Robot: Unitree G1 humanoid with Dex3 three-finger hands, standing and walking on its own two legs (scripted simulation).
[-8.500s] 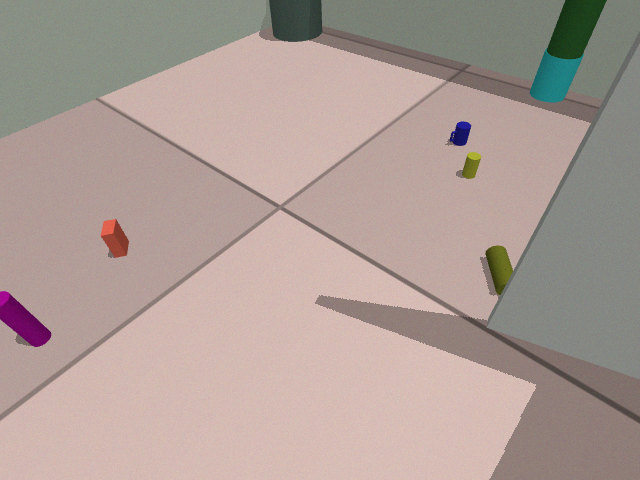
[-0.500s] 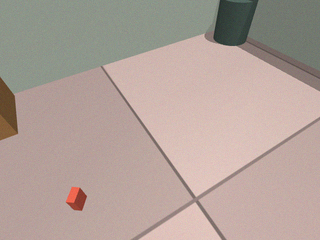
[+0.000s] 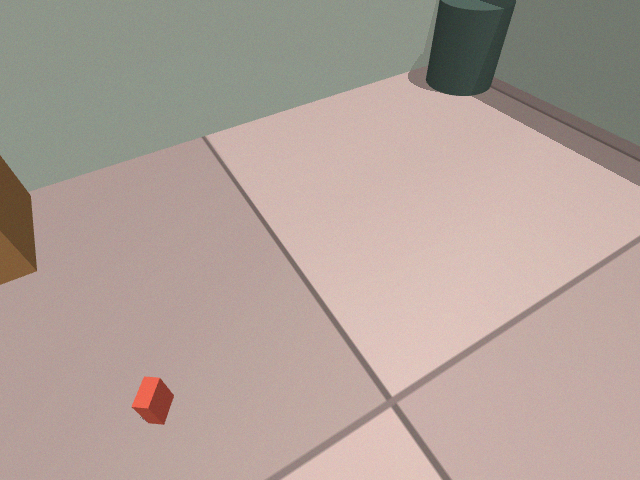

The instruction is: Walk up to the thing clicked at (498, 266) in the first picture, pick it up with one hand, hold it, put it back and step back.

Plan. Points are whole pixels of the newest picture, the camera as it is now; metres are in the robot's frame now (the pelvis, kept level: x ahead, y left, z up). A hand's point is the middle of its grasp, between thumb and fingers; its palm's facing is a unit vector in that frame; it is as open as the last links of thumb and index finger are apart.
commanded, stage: stand
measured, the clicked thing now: out of the picture -0.23 -0.87 -0.74
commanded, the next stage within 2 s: walk up in 0.74 s
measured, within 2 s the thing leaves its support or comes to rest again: neither
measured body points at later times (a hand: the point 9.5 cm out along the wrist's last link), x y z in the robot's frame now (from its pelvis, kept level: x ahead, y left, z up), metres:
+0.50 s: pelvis +0.00 +0.00 +0.00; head +0.02 +0.00 +0.45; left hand +0.07 +0.31 -0.13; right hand +0.08 -0.30 -0.13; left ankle +0.02 +0.15 -0.75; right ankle -0.02 -0.13 -0.75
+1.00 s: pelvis +0.05 +0.04 -0.01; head +0.05 +0.05 +0.44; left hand +0.05 +0.38 -0.14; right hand +0.14 -0.30 -0.11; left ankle +0.12 +0.17 -0.74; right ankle -0.02 -0.13 -0.75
